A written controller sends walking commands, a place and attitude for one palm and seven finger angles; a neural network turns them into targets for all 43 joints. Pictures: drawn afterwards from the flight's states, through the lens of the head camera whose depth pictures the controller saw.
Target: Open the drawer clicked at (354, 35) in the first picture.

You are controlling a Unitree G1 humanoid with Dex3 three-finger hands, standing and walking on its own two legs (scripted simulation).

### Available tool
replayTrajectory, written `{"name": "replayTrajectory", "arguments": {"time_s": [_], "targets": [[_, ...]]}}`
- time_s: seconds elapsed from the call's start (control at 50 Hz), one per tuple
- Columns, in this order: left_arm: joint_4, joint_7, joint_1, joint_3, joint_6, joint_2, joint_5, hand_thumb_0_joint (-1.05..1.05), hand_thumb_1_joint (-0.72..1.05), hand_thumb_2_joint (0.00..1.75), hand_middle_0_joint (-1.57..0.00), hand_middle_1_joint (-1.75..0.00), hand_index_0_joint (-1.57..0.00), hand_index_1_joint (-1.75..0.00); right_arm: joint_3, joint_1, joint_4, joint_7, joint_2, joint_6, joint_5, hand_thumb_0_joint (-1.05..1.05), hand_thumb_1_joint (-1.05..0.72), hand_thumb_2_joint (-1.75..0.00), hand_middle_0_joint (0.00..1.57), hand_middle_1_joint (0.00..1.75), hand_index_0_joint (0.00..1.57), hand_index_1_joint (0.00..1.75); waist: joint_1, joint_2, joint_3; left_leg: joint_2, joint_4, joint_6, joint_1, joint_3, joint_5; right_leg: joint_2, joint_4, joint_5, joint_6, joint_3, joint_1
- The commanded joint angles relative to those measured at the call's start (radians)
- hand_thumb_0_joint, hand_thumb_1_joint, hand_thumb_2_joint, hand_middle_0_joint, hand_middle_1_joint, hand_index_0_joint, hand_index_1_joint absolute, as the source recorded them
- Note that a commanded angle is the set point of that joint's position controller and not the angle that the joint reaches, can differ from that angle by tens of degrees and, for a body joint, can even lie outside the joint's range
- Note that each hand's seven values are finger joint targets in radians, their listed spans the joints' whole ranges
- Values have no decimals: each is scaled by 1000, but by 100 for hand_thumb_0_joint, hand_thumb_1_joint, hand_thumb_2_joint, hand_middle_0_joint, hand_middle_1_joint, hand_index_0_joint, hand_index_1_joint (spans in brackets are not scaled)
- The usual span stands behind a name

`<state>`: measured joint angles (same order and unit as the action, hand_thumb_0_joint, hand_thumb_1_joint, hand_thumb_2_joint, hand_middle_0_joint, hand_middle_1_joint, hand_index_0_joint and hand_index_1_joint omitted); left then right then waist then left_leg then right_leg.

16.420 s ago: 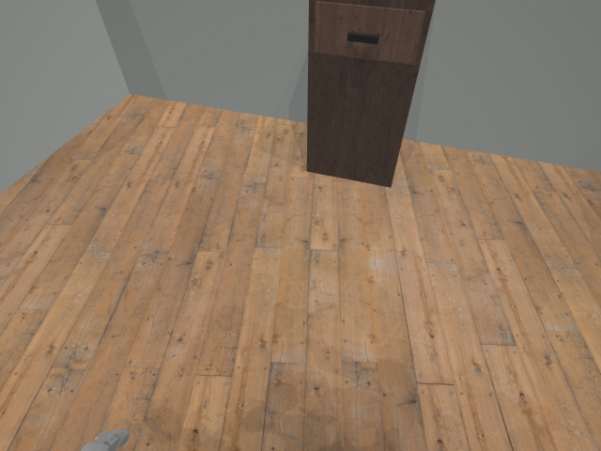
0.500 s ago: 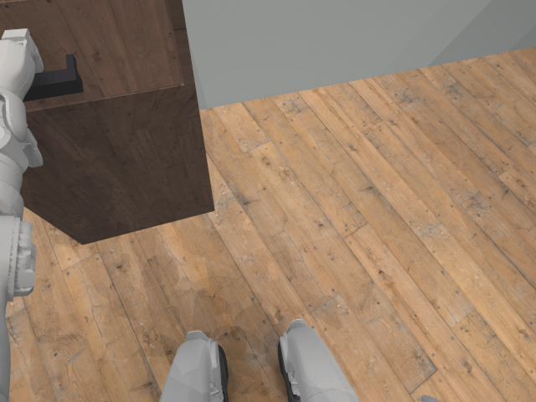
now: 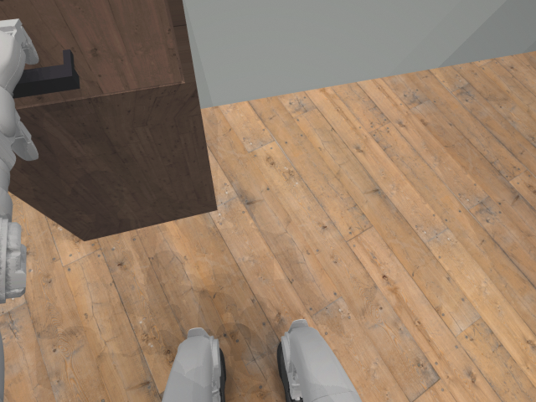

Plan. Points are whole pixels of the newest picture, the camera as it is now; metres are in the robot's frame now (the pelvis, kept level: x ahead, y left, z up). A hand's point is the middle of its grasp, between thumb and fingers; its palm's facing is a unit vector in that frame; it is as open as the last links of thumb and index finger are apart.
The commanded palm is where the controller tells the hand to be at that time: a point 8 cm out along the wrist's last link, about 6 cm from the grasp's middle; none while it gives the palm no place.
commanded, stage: lift the fingers back up to retry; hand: left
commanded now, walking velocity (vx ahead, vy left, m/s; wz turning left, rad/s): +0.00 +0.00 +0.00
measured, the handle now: (31, 71) +0.60 +0.28 +0.06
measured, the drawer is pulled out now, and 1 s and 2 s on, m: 0.00 0.00 0.00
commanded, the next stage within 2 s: re-aim the fingers above the handle in 0.72 s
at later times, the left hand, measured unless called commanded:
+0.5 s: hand (1, 89) +0.55 +0.30 +0.08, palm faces -0.07 -0.05 -1.00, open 13.4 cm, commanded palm +0.55 +0.30 +0.15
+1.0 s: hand out of the picture +0.55 +0.30 +0.09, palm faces -0.06 -0.04 -1.00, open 13.3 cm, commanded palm +0.55 +0.30 +0.16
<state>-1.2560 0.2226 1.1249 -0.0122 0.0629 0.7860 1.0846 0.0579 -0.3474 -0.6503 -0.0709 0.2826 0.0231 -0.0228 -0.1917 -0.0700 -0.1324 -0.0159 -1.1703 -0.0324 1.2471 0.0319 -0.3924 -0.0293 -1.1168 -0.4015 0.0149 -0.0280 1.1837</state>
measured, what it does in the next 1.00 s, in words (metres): rises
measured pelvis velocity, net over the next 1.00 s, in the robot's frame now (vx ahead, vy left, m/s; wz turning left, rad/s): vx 0.07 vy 0.01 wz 0.01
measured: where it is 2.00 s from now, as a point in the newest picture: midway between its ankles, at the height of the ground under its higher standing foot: (255, 394)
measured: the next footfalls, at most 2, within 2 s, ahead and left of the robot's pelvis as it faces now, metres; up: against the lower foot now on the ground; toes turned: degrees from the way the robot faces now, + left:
none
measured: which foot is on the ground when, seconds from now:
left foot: down 0.00-1.00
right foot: down 0.00-1.00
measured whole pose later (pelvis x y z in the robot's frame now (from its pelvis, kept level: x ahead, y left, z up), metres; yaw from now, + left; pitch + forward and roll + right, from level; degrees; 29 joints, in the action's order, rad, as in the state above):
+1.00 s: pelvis +0.07 +0.01 +0.06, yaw +0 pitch +21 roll -3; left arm -1.11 0.31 0.82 0.08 0.13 0.62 1.09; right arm -0.02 -0.32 -0.74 -0.02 0.27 0.10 0.02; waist -0.12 -0.06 -0.13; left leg -0.01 -0.89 -0.04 0.86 0.01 -0.40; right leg -0.02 -0.80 -0.39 0.03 -0.01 0.79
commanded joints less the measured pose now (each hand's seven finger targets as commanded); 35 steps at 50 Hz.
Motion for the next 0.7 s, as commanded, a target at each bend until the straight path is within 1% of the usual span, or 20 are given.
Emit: {"name": "replayTrajectory", "arguments": {"time_s": [0.0, 0.1, 0.12, 0.18, 0.22, 0.24, 0.26, 0.28, 0.36, 0.38, 0.4, 0.44, 0.46, 0.48, 0.54, 0.58, 0.6, 0.62, 0.66, 0.68], "targets": [[133, -29, 285, 92, 28, 297, -14, 0, -50, 30, -30, -120, -30, -120, -71, -191, 40, -23, 178, -7, 6, 0, -90, -90, 20, 30, 20, 30, -23, -2, -387, 25, 169, -38, -286, -2, -115, -25, 224, -66, -19, 9, -240], [204, -7, 292, 117, 73, 315, -21, 0, -50, 30, -30, -120, -30, -120, -83, -199, 32, -25, 176, -11, 7, 0, -90, -90, 20, 30, 20, 30, -13, -30, -422, 24, 194, -35, -354, 6, -77, -27, 243, -35, -19, 11, -268], [227, 2, 297, 124, 78, 317, -22, 0, -50, 30, -30, -120, -30, -120, -86, -205, 28, -24, 176, -11, 9, 0, -90, -90, 20, 30, 20, 30, -5, -42, -449, 25, 200, -34, -379, 7, -57, -28, 247, -21, -20, 11, -281], [281, 30, 313, 164, 84, 354, -25, 0, -50, 30, -30, -120, -30, -120, -96, -216, 13, -18, 178, -5, 14, 0, -90, -90, 20, 30, 20, 30, 10, -72, -510, 24, 217, -30, -457, 10, 21, -30, 263, 34, -21, 9, -324], [289, 49, 306, 167, 77, 338, -35, 0, -50, 30, -30, -120, -30, -120, -102, -219, 2, -14, 177, -1, 17, 0, -90, -90, 20, 30, 20, 30, 10, -71, -503, 25, 234, -29, -492, 6, 57, -32, 287, 61, -20, 7, -346], [312, 57, 317, 172, 78, 340, -38, 0, -50, 30, -30, -120, -30, -120, -105, -220, -4, -12, 179, 1, 18, 0, -90, -90, 20, 30, 20, 30, 11, -81, -514, 24, 243, -27, -524, 7, 78, -33, 295, 75, -20, 6, -355], [339, 66, 321, 200, 82, 367, -38, 0, -50, 30, -30, -120, -30, -120, -108, -224, -11, -10, 182, 7, 22, 0, -90, -90, 20, 30, 20, 30, 24, -93, -545, 24, 249, -24, -560, 12, 120, -35, 296, 100, -24, 3, -371], [337, 74, 312, 194, 76, 354, -37, 0, -50, 30, -30, -120, -30, -120, -111, -223, -14, -7, 179, 10, 22, 0, -90, -90, 20, 30, 20, 30, 22, -96, -552, 24, 257, -24, -591, 11, 151, -37, 305, 121, -24, 2, -381], [402, 100, 312, 224, 78, 360, -41, 0, -50, 30, -30, -120, -30, -120, -120, -216, -35, 2, 180, 26, 32, 0, -90, -90, 20, 30, 20, 30, 42, -123, -565, 21, 284, -16, -687, 8, 270, -41, 333, 199, -29, -5, -429], [391, 105, 295, 204, 76, 328, -40, 0, -50, 30, -30, -120, -30, -120, -122, -210, -36, 5, 176, 29, 31, 0, -90, -90, 20, 30, 20, 30, 39, -139, -545, 22, 295, -13, -703, 7, 272, -42, 344, 197, -30, -8, -425], [400, 111, 308, 208, 77, 330, -38, 0, -50, 30, -30, -120, -30, -120, -122, -207, -44, 5, 177, 30, 34, 0, -90, -90, 20, 30, 20, 30, 33, -128, -526, 19, 301, -14, -711, 6, 287, -43, 351, 210, -30, -8, -430], [416, 120, 281, 239, 77, 361, -31, 0, -50, 30, -30, -120, -30, -120, -124, -196, -46, 8, 180, 38, 36, 0, -90, -90, 20, 30, 20, 30, 55, -128, -516, 21, 317, -10, -724, 4, 318, -43, 359, 233, -33, -10, -463], [450, 125, 313, 224, 84, 339, -28, 0, -50, 30, -30, -120, -30, -120, -127, -192, -47, 8, 177, 40, 38, 0, -90, -90, 20, 30, 20, 30, 47, -148, -532, 20, 317, -9, -758, 1, 356, -45, 361, 261, -35, -9, -466], [465, 131, 286, 246, 88, 353, -28, 0, -50, 30, -30, -120, -30, -120, -131, -190, -48, 10, 178, 42, 41, 0, -90, -90, 20, 30, 20, 30, 64, -167, -551, 20, 321, -4, -785, 2, 392, -44, 360, 281, -37, -11, -480], [478, 146, 286, 223, 88, 308, -21, 0, -50, 30, -30, -120, -30, -120, -137, -175, -50, 16, 174, 45, 42, 0, -90, -90, 20, 30, 20, 30, 53, -173, -506, 17, 335, 3, -823, 6, 429, -48, 371, 287, -39, -20, -465], [441, 153, 235, 224, 82, 289, -19, 0, -50, 30, -30, -120, -30, -120, -139, -171, -58, 20, 176, 51, 45, 0, -90, -90, 20, 30, 20, 30, 57, -150, -492, 15, 334, 6, -828, 7, 468, -48, 368, 305, -39, -24, -464], [434, 156, 247, 198, 77, 256, -18, 0, -50, 30, -30, -120, -30, -120, -142, -171, -57, 21, 174, 52, 44, 0, -90, -90, 20, 30, 20, 30, 42, -137, -470, 12, 336, 8, -831, 11, 466, -48, 372, 297, -39, -28, -448], [435, 157, 253, 192, 76, 245, -18, 0, -50, 30, -30, -120, -30, -120, -143, -172, -58, 23, 174, 51, 45, 0, -90, -90, 20, 30, 20, 30, 44, -138, -462, 14, 341, 8, -828, 9, 460, -48, 376, 296, -39, -27, -453], [475, 166, 271, 223, 82, 282, -13, 0, -50, 30, -30, -120, -30, -120, -147, -167, -58, 26, 179, 55, 51, 0, -90, -90, 20, 30, 20, 30, 59, -162, -525, 12, 337, 13, -872, 12, 515, -48, 365, 322, -43, -26, -469], [468, 173, 253, 219, 75, 269, -7, 0, -50, 30, -30, -120, -30, -120, -150, -167, -56, 28, 177, 58, 51, 0, -90, -90, 20, 30, 20, 30, 57, -168, -546, 11, 331, 16, -898, 13, 552, -49, 361, 337, -41, -27, -465]]}}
